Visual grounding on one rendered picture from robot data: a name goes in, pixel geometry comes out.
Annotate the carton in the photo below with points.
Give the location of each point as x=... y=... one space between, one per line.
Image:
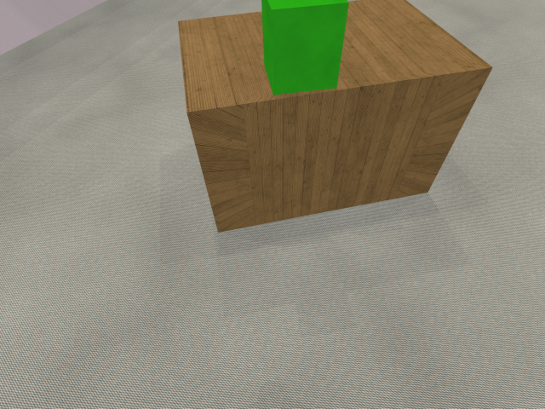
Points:
x=302 y=41

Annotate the pedestal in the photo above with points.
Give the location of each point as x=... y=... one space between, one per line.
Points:
x=404 y=90

